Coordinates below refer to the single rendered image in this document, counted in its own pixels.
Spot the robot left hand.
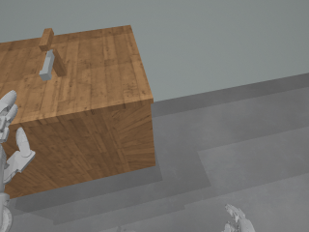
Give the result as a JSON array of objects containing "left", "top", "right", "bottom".
[{"left": 0, "top": 90, "right": 36, "bottom": 193}]

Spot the left robot forearm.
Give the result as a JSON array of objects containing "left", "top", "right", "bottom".
[{"left": 0, "top": 192, "right": 14, "bottom": 232}]

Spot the tap lever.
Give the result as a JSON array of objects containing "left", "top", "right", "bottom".
[{"left": 39, "top": 49, "right": 55, "bottom": 81}]

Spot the robot right hand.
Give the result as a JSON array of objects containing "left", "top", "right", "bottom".
[{"left": 222, "top": 204, "right": 255, "bottom": 232}]

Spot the counter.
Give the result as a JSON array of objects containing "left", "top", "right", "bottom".
[{"left": 0, "top": 25, "right": 155, "bottom": 199}]

